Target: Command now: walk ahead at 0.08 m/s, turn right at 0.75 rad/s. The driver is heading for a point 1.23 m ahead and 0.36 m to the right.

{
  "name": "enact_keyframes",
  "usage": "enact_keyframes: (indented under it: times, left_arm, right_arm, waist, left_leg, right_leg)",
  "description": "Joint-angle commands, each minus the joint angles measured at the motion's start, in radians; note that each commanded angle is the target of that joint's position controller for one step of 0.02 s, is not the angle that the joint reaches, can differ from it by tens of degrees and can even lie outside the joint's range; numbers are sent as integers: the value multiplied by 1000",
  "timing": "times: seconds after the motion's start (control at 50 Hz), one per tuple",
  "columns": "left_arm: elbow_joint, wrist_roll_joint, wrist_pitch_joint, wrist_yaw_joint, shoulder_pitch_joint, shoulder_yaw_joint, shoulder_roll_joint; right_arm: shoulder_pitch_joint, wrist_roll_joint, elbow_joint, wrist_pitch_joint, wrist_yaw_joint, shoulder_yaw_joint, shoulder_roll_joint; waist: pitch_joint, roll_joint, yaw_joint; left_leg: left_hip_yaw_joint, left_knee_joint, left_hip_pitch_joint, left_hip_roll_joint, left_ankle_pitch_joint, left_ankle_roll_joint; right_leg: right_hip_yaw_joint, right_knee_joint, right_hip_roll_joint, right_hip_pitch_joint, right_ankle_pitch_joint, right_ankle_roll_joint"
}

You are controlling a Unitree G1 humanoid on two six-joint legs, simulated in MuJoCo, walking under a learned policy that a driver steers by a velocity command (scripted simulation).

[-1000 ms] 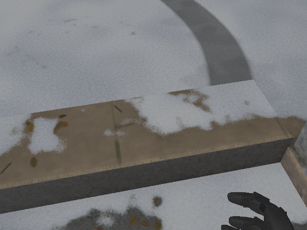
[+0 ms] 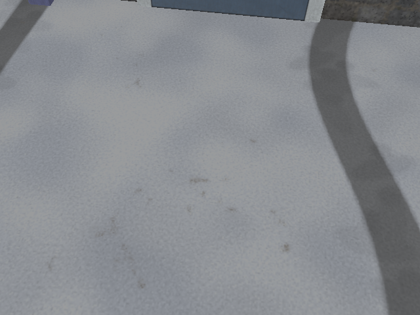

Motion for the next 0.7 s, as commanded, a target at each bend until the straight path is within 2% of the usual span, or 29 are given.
enact_keyframes:
  times: [0.02, 0.06, 0.08, 0.1, 0.14, 0.16, 0.18, 0.2, 0.22, 0.24, 0.26, 0.28, 0.3, 0.32, 0.34, 0.38, 0.4, 0.46, 0.5, 0.54, 0.6, 0.62, 0.64, 0.66, 0.68, 0.7]
  left_arm:
    - [-19, 9, 30, -42, 125, -13, -22]
    - [-24, 2, 36, -62, 81, -19, -26]
    - [-38, 12, 44, -70, 68, -16, -9]
    - [-51, 15, 51, -77, 50, -11, 12]
    - [-70, 27, 52, -76, 47, 6, 52]
    - [-71, 36, 41, -65, 69, 10, 56]
    - [-60, 41, 28, -52, 118, 19, 77]
    - [-48, 45, 11, -35, 204, 40, 143]
    - [-90, 38, 20, -14, 159, 68, 268]
    - [-117, -2, 31, -6, 193, 79, 270]
    - [-125, 3, 39, 7, 145, 70, 240]
    - [-129, 14, 53, 4, 86, 58, 203]
    - [-135, 8, 58, 3, 41, 45, 167]
    - [-141, 3, 59, 1, 12, 39, 139]
    - [-138, 9, 52, -4, 24, 34, 125]
    - [-121, 10, 38, -7, 57, 39, 134]
    - [-115, 20, 40, -5, 64, 44, 147]
    - [-104, 21, 48, -5, 88, 47, 153]
    - [-104, 21, 52, -4, 88, 51, 155]
    - [-99, 24, 58, -8, 82, 54, 160]
    - [-95, 13, 63, -24, 49, 60, 156]
    - [-94, 3, 65, -28, 30, 59, 152]
    - [-92, -14, 63, -30, 30, 54, 131]
    - [-110, -29, 61, -25, 67, 38, 63]
    - [-99, 12, 53, -14, 65, 52, 124]
    - [-78, 37, 48, -18, 39, 66, 185]
  right_arm:
    - [-79, 3, -80, -22, 0, 0, -55]
    - [-77, 12, -87, -15, 5, -6, -87]
    - [-54, 8, -84, -16, 5, -10, -103]
    - [-32, 9, -85, -16, 5, -19, -124]
    - [-33, 10, -98, -1, 8, -34, -157]
    - [-27, 18, -99, 14, 8, -33, -151]
    - [-1, 20, -98, 28, 7, -34, -145]
    - [45, 8, -111, 47, 12, -38, -144]
    - [54, 14, -192, 68, 15, -27, -100]
    - [9, -2, -210, 86, 8, -22, -120]
    - [-28, 3, -215, 84, 5, -21, -120]
    - [-61, 11, -212, 76, 6, -16, -104]
    - [-80, 7, -214, 70, 5, -13, -103]
    - [-67, -1, -204, 75, 4, -15, -108]
    - [-74, -4, -201, 87, 1, -14, -108]
    - [-82, 0, -194, 101, -5, -5, -86]
    - [-85, 3, -193, 108, -7, 2, -76]
    - [-132, 11, -201, 117, -8, 11, -68]
    - [-149, 1, -201, 111, -5, 17, -70]
    - [-158, 9, -203, 101, -2, 20, -74]
    - [-109, 26, -194, 95, -4, 20, -86]
    - [-65, 28, -184, 92, -10, 18, -92]
    - [-26, 20, -176, 86, -20, 10, -124]
    - [-47, 1, -197, 87, -28, -10, -230]
    - [-151, -14, -233, 89, -21, -14, -248]
    - [-143, -19, -238, 87, -19, 6, -157]
  waist:
    - [-124, 150, 66]
    - [-115, 193, 46]
    - [-96, 200, 43]
    - [-80, 206, 38]
    - [-69, 179, 46]
    - [-79, 153, 56]
    - [-97, 98, 76]
    - [-105, -60, 99]
    - [-98, -324, 42]
    - [-234, -258, 107]
    - [-185, -177, 88]
    - [-127, -134, 60]
    - [-96, -103, 28]
    - [-104, -87, 9]
    - [-114, -73, 11]
    - [-151, -34, 20]
    - [-166, -31, 22]
    - [-145, -50, 42]
    - [-149, -63, 60]
    - [-133, -88, 65]
    - [-124, -126, 44]
    - [-120, -129, 17]
    - [-123, -77, -4]
    - [-152, 161, 25]
    - [-65, 271, 34]
    - [-80, 166, 33]
  left_leg:
    - [-49, -131, 139, 223, 714, 123]
    - [29, -126, 76, 198, 544, 78]
    - [24, -127, 65, 221, 479, 80]
    - [19, -117, 63, 250, 455, 80]
    - [39, -18, 75, 273, 395, 55]
    - [60, 60, 71, 263, 363, 33]
    - [72, 184, 57, 236, 331, -1]
    - [97, 419, -51, 178, 123, -49]
    - [66, 683, -378, 12, -450, -126]
    - [-157, 800, -406, -10, -519, -131]
    - [-213, 825, -432, 5, -437, -126]
    - [-237, 781, -410, 16, -338, -107]
    - [-249, 713, -378, 21, -270, -99]
    - [-247, 674, -328, 14, -230, -94]
    - [-241, 667, -299, -2, -203, -89]
    - [-252, 625, -289, -23, -199, -87]
    - [-259, 607, -278, -30, -195, -85]
    - [-270, 512, -268, -58, -192, -77]
    - [-281, 461, -242, -81, -199, -67]
    - [-284, 372, -185, -103, -208, -55]
    - [-269, 164, -15, -137, -210, -30]
    - [-262, 30, 84, -138, -153, -23]
    - [-317, -138, 213, -64, -115, 1]
    - [-574, -249, 301, 212, -266, 83]
    - [-743, -282, 170, 356, -163, 175]
    - [-660, -237, 97, 328, -9, 203]
  right_leg:
    - [21, -268, -57, 108, 119, -12]
    - [-39, -427, -43, 233, 202, -24]
    - [-53, -469, -48, 260, 225, -29]
    - [-65, -496, -47, 270, 203, -34]
    - [-81, -556, -37, 303, 140, -49]
    - [-92, -623, -14, 348, 150, -61]
    - [-74, -691, 17, 417, 184, -78]
    - [85, -761, -54, 512, 436, -102]
    - [491, -790, -270, 629, 716, -249]
    - [674, -888, -326, 640, 569, -336]
    - [619, -928, -295, 575, 336, -331]
    - [542, -935, -231, 491, 228, -295]
    - [489, -937, -179, 429, 223, -252]
    - [449, -936, -147, 385, 245, -228]
    - [446, -935, -138, 366, 293, -221]
    - [461, -918, -129, 395, 344, -219]
    - [465, -907, -116, 395, 346, -215]
    - [523, -917, -98, 389, 277, -204]
    - [565, -926, -89, 390, 177, -192]
    - [590, -918, -69, 375, 179, -177]
    - [621, -904, -31, 321, 202, -133]
    - [622, -902, -5, 274, 147, -97]
    - [592, -859, 46, 191, -13, -43]
    - [403, -638, 157, 66, -232, 23]
    - [167, -362, 232, -49, -224, 42]
    - [166, -211, 141, 27, -160, 50]
Next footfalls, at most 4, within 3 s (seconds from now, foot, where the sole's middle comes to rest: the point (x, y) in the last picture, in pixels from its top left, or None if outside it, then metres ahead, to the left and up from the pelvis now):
0.20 right None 0.15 -0.14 -0.77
0.64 left None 0.20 0.02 -0.77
1.00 right None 0.04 -0.11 -0.77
1.54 left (206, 292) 0.52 0.02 -0.77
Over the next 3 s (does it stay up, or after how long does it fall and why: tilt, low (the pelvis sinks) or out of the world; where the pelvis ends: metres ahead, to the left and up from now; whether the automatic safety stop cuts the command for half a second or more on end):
stays up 1.56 -0.19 -0.02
